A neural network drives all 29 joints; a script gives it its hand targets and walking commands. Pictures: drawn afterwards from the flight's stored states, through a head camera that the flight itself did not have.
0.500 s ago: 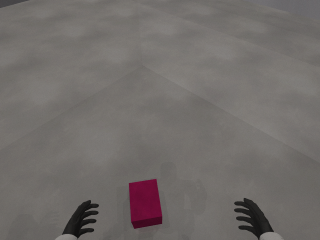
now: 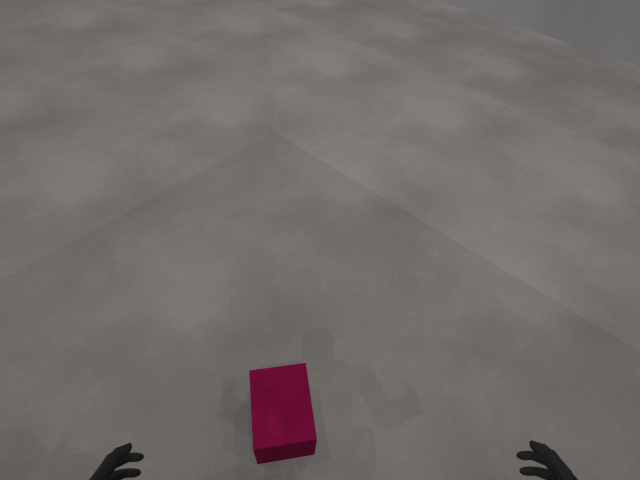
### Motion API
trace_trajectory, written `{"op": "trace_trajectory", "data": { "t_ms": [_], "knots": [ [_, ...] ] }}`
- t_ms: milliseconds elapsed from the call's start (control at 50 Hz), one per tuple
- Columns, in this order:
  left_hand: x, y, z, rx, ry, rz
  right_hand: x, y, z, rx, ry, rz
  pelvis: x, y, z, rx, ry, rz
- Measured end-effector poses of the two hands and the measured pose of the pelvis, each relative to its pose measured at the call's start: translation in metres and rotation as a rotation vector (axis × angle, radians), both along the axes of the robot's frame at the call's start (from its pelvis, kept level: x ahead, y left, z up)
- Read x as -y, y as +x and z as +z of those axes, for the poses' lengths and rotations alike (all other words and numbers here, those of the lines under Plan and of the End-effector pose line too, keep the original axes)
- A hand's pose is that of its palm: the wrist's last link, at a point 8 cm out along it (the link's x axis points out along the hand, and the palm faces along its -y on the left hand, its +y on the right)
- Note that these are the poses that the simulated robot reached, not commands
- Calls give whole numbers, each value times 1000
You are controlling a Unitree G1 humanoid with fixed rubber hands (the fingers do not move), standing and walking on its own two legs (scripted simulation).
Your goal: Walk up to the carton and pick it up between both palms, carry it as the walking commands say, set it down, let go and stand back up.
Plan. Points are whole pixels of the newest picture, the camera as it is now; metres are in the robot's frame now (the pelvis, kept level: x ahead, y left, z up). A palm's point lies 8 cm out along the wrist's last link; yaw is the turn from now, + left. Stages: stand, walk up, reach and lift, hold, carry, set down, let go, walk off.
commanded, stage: stand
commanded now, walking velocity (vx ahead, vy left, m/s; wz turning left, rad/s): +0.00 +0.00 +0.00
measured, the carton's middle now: (282, 412) +0.42 +0.09 -0.69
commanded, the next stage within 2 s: none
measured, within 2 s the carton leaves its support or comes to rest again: neither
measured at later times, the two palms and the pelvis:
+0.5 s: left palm out of the picture +0.12 +0.30 -0.10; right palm out of the picture +0.11 -0.29 -0.08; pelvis +0.00 +0.01 +0.01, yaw -1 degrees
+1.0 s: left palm out of the picture +0.08 +0.31 -0.10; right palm out of the picture +0.07 -0.30 -0.08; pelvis -0.02 +0.01 +0.01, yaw +0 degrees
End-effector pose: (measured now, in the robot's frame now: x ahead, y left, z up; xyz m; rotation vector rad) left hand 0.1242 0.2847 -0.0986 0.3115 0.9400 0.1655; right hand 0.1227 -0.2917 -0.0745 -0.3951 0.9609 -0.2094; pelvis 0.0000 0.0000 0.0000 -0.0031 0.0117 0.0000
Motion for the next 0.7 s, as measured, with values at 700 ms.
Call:
{"op": "trace_trajectory", "data": {
  "t_ms": [700],
  "knots": [
    [-16, -25, -3, -116, 28, 3, 5, -32, -8, -95, 7, -70, -8, -6, 9, 39, 3, -13]
  ]
}}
